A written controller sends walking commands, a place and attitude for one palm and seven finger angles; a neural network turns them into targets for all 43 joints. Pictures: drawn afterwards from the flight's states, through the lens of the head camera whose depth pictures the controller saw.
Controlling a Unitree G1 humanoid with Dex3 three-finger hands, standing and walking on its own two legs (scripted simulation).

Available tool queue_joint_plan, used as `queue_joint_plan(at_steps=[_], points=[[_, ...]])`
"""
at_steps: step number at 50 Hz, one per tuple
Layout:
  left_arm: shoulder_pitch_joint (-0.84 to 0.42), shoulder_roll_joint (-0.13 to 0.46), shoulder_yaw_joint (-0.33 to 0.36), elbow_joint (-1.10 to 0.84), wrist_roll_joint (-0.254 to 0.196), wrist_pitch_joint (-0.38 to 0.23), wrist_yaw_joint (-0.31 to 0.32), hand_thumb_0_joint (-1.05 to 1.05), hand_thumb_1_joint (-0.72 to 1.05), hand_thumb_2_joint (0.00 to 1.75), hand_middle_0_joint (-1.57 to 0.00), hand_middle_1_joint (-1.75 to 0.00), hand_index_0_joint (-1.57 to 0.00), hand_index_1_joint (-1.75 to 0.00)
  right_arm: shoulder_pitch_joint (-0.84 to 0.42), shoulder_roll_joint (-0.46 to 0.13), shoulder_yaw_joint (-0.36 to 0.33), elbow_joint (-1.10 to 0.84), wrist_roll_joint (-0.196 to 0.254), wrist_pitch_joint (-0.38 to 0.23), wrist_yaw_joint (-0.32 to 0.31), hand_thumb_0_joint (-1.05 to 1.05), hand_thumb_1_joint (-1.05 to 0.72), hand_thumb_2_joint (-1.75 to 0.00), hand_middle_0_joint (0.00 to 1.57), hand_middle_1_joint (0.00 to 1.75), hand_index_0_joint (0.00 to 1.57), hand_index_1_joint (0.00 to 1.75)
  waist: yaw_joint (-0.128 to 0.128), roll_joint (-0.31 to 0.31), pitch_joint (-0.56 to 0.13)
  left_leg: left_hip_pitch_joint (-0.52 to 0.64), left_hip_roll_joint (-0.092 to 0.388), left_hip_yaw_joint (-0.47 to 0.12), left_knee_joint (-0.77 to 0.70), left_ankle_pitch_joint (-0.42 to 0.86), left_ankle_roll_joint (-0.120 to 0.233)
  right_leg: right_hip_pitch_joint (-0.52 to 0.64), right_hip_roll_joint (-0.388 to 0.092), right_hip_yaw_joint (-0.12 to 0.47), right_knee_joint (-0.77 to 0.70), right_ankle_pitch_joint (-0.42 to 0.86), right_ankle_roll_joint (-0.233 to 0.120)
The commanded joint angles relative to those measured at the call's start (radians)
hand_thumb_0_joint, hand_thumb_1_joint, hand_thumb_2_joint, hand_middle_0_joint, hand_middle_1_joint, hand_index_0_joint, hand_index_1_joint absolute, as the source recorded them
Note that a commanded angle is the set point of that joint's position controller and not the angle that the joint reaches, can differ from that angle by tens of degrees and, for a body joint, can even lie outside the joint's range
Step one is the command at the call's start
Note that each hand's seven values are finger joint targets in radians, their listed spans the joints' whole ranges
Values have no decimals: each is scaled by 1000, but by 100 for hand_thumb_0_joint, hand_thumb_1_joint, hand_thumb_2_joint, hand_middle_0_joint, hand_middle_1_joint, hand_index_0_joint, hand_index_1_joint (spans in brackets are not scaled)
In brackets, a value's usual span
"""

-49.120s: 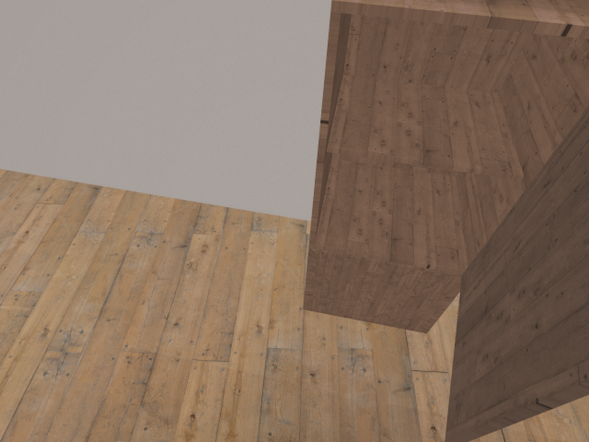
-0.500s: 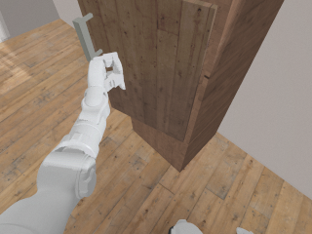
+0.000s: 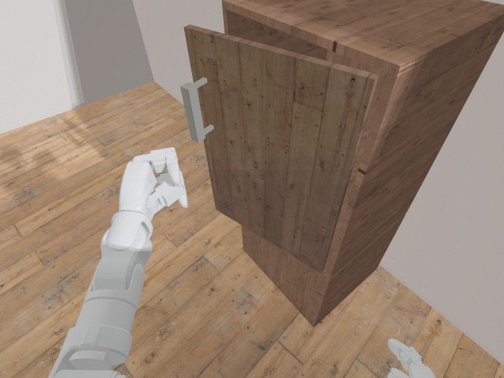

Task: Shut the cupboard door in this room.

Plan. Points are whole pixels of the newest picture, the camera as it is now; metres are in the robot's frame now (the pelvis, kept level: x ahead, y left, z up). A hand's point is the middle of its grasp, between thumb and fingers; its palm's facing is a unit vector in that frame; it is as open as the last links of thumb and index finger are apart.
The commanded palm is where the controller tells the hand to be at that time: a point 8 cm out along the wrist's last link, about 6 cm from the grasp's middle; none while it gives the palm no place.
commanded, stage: draw the hand back to the body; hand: left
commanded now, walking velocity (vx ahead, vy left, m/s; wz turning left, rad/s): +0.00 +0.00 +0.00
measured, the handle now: (200, 110) +0.67 +0.16 +0.09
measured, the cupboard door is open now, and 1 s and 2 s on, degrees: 15 15 15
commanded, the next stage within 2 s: step back with the hand held close in 1.10 s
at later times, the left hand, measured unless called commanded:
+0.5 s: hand (86, 238) +0.25 +0.23 +0.16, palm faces +0.34 -0.88 -0.32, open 4.4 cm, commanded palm +0.20 +0.27 +0.17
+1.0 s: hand (14, 279) +0.19 +0.28 +0.17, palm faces +0.51 -0.77 -0.38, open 7.3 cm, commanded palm +0.14 +0.31 +0.19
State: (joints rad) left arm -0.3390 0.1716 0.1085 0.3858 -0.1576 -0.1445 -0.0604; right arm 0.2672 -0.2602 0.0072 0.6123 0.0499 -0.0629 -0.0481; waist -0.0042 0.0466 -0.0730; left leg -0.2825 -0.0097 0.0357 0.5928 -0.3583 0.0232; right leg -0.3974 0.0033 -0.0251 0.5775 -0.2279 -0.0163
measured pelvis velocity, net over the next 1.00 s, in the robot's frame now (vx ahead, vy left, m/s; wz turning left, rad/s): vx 0.01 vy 0.01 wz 0.03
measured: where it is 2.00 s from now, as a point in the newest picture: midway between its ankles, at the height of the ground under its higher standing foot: outside the picture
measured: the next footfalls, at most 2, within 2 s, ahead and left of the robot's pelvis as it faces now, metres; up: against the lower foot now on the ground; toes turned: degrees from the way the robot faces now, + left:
none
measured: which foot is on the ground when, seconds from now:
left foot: down 0.00-1.00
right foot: down 0.00-1.00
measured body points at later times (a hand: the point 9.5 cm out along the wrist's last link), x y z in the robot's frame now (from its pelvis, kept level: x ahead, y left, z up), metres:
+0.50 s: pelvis +0.02 +0.00 +0.02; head +0.00 -0.03 +0.46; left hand +0.23 +0.27 +0.18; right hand +0.21 -0.20 -0.08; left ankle -0.03 +0.10 -0.73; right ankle +0.04 -0.11 -0.73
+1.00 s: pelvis +0.01 +0.01 +0.01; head -0.01 -0.02 +0.46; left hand +0.16 +0.32 +0.19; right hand +0.21 -0.21 -0.07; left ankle -0.03 +0.10 -0.73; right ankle +0.04 -0.11 -0.73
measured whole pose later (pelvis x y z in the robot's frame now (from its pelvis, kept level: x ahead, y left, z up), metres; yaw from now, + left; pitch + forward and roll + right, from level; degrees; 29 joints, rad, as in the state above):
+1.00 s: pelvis +0.01 +0.01 +0.01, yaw +2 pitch -4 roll +0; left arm 0.42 0.31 0.33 -0.34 -0.04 -0.10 0.13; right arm 0.20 -0.23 0.01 0.65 0.00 -0.11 -0.09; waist 0.07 0.07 0.02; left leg -0.04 -0.03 0.00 0.41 -0.29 0.03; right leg -0.15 -0.01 -0.05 0.40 -0.18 0.00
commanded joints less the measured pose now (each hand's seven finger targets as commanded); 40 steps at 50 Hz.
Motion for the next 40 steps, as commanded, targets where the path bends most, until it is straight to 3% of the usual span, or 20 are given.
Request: queue_joint_plan(at_steps=[1,2,3,4,8,11,13,16,17,19,23,28,32,35,36,37,40], points=[[-185,134,46,-260,-34,89,-52,0,90,90,-116,-135,-116,-135,-115,-99,-14,-171,18,-33,-9,0,-90,-90,20,30,20,30,22,-81,-129,-33,5,-16,-140,154,-3,242,-8,-12,-87,130,-8],[-191,176,-9,-440,45,17,16,0,90,90,-113,-132,-113,-132,-137,-75,-16,-190,-3,-30,-20,0,-90,-90,20,30,20,30,8,-103,-93,1,7,-13,-177,176,2,271,-25,17,-133,105,-3],[-82,180,25,-386,55,11,52,0,90,90,-111,-129,-111,-129,-142,-77,-17,-175,-8,-22,-26,0,-90,-90,20,30,20,30,10,-132,-62,1,12,-14,-181,170,2,274,-20,13,-144,90,0],[-36,164,5,-412,54,16,62,0,90,90,-108,-126,-108,-126,-152,-78,-12,-182,-9,-17,-27,0,-90,-90,20,30,20,30,18,-118,-53,4,11,-19,-189,177,3,283,-23,13,-152,95,0],[3,211,35,-615,82,16,104,0,90,90,-97,-114,-97,-114,-170,-64,-3,-187,-22,-3,-32,0,-90,-90,20,30,20,30,18,-38,-120,98,18,-19,-215,269,-2,356,-21,6,-163,186,-4],[50,232,50,-716,98,16,128,0,90,90,-89,-105,-89,-105,-178,-56,7,-181,-33,-10,-37,0,-90,-90,20,30,20,30,21,44,-123,136,14,-19,-227,329,-6,386,-21,0,-177,233,-7],[88,227,45,-760,104,19,140,0,90,90,-83,-99,-83,-99,-185,-53,9,-179,-37,-14,-37,0,-90,-90,20,30,20,30,20,56,-111,157,15,-21,-239,337,-11,386,-17,-5,-191,227,-7],[184,245,73,-787,107,22,153,0,90,90,-75,-90,-75,-90,-189,-56,9,-169,-43,-21,-40,0,-90,-90,20,30,20,30,25,20,-77,160,17,-29,-255,345,-13,396,-13,-11,-206,223,-7],[225,227,66,-789,108,23,154,0,90,90,-72,-87,-72,-87,-195,-54,10,-170,-44,-21,-39,0,-90,-90,20,30,20,30,28,13,-62,158,16,-29,-260,343,-13,394,-12,-15,-209,217,-6],[330,233,88,-768,105,29,153,0,90,90,-67,-81,-67,-81,-193,-60,8,-164,-48,-20,-38,0,-90,-90,20,30,20,30,38,-21,-29,147,18,-31,-268,353,-13,402,-12,-16,-220,221,-5],[455,275,177,-808,100,25,156,0,90,90,-56,-69,-56,-69,-204,-55,0,-167,-48,-8,-34,0,-90,-90,20,30,20,30,53,-62,-34,136,22,-30,-268,374,-15,425,-13,-16,-212,239,-1],[571,340,287,-899,99,7,165,0,90,90,-42,-54,-42,-54,-203,-49,-11,-167,-50,-15,-31,0,-90,-90,20,30,20,30,70,-9,-60,134,22,-25,-253,427,-20,448,-17,-15,-201,270,2],[644,362,332,-953,99,-5,176,0,90,90,-31,-42,-31,-42,-198,-50,-17,-159,-49,-38,-31,0,-90,-90,20,30,20,30,70,40,-31,129,24,-24,-252,418,-23,424,-18,-13,-206,242,4],[698,383,371,-972,99,-12,185,0,90,90,-23,-33,-23,-33,-194,-55,-23,-154,-47,-57,-34,0,-90,-90,20,30,20,30,71,51,9,116,27,-25,-258,372,-22,401,-19,-13,-214,195,4],[721,394,393,-962,98,-14,190,0,90,90,-20,-30,-20,-30,-191,-55,-25,-149,-47,-62,-37,0,-90,-90,20,30,20,30,73,27,28,108,27,-25,-261,348,-21,389,-16,-16,-217,176,4],[701,354,350,-963,104,-18,187,0,90,90,-20,-30,-20,-30,-190,-57,-25,-142,-47,-68,-36,0,-90,-90,20,30,20,30,62,32,40,109,24,-23,-263,331,-19,373,-17,-15,-220,158,4],[641,329,308,-939,109,-19,192,0,90,90,-20,-30,-20,-30,-180,-73,-31,-129,-46,-85,-41,0,-90,-90,20,30,20,30,45,5,90,109,29,-33,-276,262,-13,322,-18,-16,-232,87,7]])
